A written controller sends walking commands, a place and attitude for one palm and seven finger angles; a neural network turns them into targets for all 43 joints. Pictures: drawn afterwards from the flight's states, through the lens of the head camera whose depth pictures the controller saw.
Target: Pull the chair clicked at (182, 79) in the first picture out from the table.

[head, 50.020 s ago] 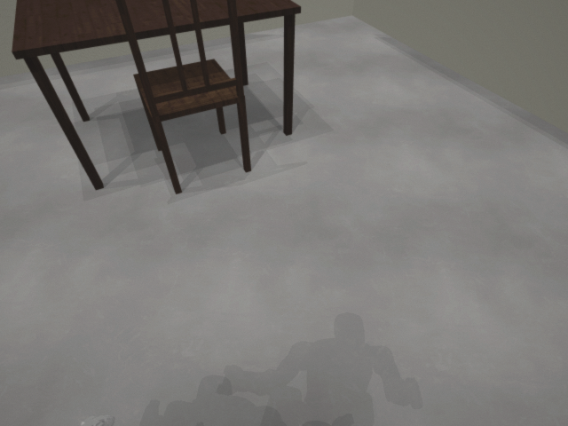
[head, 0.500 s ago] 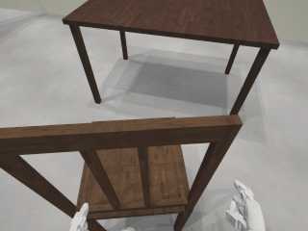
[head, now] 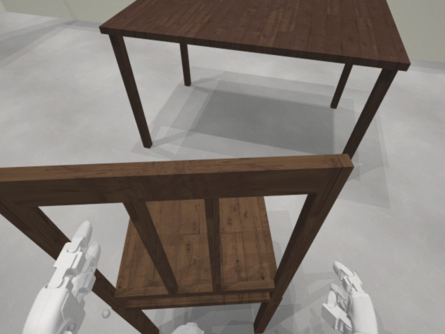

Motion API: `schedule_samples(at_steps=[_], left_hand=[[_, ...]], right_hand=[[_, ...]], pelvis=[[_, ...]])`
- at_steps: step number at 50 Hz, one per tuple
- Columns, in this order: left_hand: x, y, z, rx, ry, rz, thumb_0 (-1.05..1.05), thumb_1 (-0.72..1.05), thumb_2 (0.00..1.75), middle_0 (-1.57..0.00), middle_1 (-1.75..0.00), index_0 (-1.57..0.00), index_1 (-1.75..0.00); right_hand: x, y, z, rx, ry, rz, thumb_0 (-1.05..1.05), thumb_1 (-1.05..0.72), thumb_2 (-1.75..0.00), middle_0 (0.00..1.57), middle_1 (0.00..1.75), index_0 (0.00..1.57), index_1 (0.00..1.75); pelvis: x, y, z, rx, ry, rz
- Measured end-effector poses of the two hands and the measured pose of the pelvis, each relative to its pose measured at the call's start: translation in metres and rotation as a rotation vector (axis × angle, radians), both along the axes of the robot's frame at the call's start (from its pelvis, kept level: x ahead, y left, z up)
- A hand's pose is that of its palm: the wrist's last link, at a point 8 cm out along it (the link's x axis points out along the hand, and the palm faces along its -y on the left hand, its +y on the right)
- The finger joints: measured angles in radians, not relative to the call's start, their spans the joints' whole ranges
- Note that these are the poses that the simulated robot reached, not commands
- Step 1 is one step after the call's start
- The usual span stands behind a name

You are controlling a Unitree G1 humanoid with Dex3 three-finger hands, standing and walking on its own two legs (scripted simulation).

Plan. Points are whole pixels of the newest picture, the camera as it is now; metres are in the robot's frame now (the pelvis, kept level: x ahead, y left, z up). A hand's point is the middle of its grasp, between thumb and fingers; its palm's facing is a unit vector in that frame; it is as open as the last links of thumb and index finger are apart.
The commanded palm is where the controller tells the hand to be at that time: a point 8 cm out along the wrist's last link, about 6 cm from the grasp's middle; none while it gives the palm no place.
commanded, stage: draw the hand back to the body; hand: left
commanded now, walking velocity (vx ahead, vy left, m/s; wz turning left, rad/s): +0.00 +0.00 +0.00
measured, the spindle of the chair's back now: (158, 256) +0.25 +0.14 +0.02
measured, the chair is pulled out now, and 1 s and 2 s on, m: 0.65 0.65 0.68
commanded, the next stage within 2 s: step back with the hand held close in 1.10 s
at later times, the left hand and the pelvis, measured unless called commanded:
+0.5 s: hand (64, 268) +0.17 +0.21 +0.15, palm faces +0.22 -0.88 -0.42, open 12.5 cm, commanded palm +0.14 +0.28 +0.21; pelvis +0.02 -0.01 +0.06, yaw +0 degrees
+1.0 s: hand (52, 248) +0.20 +0.24 +0.16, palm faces +0.34 -0.83 -0.43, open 7.3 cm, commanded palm +0.17 +0.28 +0.25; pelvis +0.03 -0.02 +0.07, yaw +0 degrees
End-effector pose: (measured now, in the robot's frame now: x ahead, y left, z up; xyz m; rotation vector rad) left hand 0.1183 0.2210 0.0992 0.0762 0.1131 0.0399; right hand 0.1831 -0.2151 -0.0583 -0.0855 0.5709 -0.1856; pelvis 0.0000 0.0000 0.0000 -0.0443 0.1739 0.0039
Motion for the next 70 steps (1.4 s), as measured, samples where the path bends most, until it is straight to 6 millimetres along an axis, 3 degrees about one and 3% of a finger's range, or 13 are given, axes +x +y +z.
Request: schedule_samples(at_steps=[2, 5, 14, 27, 42, 62, 70], left_hand=[[0.0, 0.004, 0.01, 0.008, -0.023, 0.011, -0.01, -0.51, 0.22, -0.01, -0.01, -0.01, -0.01], [0.002, 0.011, 0.024, 0.154, 0.018, 0.071, -0.01, -0.46, 0.24, -0.02, -0.02, -0.02, -0.02], [0.009, 0.016, 0.04, 0.272, 0.15, 0.124, -0.01, -0.19, 0.37, -0.19, -0.12, -0.06, -0.07], [0.028, 0.036, 0.08, 0.35, 0.101, 0.238, 0.0, 0.27, 0.6, -0.38, -0.26, -0.13, -0.17], [0.04, 0.051, 0.084, 0.356, 0.135, 0.355, 0.01, 0.78, 0.84, -0.38, -0.35, -0.25, -0.27], [0.038, 0.049, 0.087, 0.364, 0.131, 0.364, 0.02, 0.9, 0.9, -0.36, -0.36, -0.26, -0.3], [0.04, 0.06, 0.088, 0.396, 0.137, 0.302, 0.02, 0.9, 0.9, -0.38, -0.37, -0.26, -0.3]], right_hand=[[0.0, 0.0, 0.006, -0.005, -0.016, 0.003, 0.01, -0.9, -0.9, 0.2, 0.3, 0.2, 0.3], [0.001, 0.0, 0.016, -0.033, -0.003, 0.013, 0.01, -0.9, -0.9, 0.2, 0.3, 0.2, 0.3], [0.009, 0.005, 0.044, -0.054, 0.015, 0.034, 0.01, -0.9, -0.9, 0.2, 0.3, 0.2, 0.3], [0.029, 0.007, 0.052, -0.055, 0.027, 0.122, 0.01, -0.9, -0.9, 0.2, 0.3, 0.2, 0.3], [0.045, -0.007, 0.057, -0.081, 0.009, 0.177, 0.01, -0.9, -0.9, 0.2, 0.3, 0.2, 0.3], [0.039, -0.003, 0.054, -0.061, 0.01, 0.195, 0.01, -0.9, -0.9, 0.2, 0.3, 0.2, 0.3], [0.022, -0.011, 0.055, -0.075, 0.1, 0.165, 0.01, -0.9, -0.9, 0.2, 0.3, 0.2, 0.3]], pelvis=[[0.001, 0.0, 0.005, -0.001, -0.013, 0.003], [0.004, -0.001, 0.015, 0.0, -0.051, 0.0], [0.013, -0.002, 0.046, 0.009, -0.157, -0.005], [0.026, -0.008, 0.066, 0.029, -0.229, -0.001], [0.034, -0.019, 0.07, 0.04, -0.253, 0.005], [0.031, -0.02, 0.071, 0.044, -0.257, 0.006], [0.009, -0.018, 0.074, 0.036, -0.23, -0.006]])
